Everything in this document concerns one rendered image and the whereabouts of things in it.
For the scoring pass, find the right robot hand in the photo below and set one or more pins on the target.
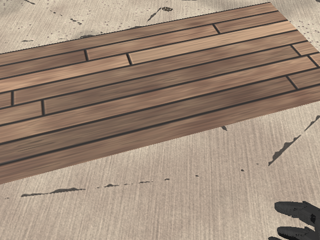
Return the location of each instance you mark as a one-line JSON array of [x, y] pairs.
[[306, 212]]

